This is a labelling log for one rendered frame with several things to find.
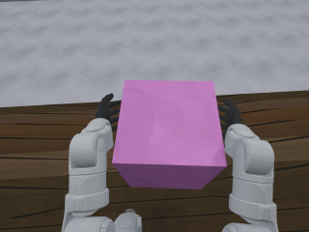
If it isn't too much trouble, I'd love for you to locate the robot left shin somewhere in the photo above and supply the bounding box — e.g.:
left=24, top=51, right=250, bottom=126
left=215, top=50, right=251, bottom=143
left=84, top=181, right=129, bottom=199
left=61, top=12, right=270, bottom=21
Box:
left=125, top=209, right=136, bottom=214

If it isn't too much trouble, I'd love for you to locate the robot left thigh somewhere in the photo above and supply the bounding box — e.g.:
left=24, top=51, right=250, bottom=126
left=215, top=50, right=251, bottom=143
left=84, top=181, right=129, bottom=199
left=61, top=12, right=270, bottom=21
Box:
left=114, top=212, right=142, bottom=232

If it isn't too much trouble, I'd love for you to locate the right robot forearm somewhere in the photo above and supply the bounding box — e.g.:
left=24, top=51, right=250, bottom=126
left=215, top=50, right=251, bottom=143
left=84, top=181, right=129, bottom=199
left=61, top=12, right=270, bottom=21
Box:
left=224, top=124, right=279, bottom=232

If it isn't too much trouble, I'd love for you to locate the right robot hand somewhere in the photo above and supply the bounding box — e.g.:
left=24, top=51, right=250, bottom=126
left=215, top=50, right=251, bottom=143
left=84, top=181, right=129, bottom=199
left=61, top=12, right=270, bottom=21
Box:
left=217, top=99, right=242, bottom=139

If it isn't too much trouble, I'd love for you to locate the left robot upper arm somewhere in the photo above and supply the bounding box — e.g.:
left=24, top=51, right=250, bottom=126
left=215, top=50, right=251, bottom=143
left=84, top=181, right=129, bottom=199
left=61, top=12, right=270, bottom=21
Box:
left=64, top=217, right=116, bottom=232

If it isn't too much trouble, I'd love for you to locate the carton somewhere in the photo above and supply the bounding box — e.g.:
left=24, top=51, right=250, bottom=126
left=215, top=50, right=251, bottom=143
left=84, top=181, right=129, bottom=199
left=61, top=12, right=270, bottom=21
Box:
left=112, top=80, right=227, bottom=189

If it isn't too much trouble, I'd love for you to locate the left robot forearm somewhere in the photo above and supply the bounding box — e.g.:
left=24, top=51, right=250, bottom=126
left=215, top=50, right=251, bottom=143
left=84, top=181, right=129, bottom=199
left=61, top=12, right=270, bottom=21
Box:
left=61, top=118, right=114, bottom=232

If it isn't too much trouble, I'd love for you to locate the right robot upper arm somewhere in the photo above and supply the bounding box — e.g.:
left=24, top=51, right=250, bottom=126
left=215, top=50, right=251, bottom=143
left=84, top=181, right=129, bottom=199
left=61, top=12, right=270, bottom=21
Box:
left=222, top=222, right=271, bottom=232

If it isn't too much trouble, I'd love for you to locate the left robot hand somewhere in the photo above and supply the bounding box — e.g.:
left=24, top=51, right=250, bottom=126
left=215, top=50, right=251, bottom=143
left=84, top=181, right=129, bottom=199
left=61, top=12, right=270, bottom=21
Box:
left=95, top=93, right=122, bottom=131

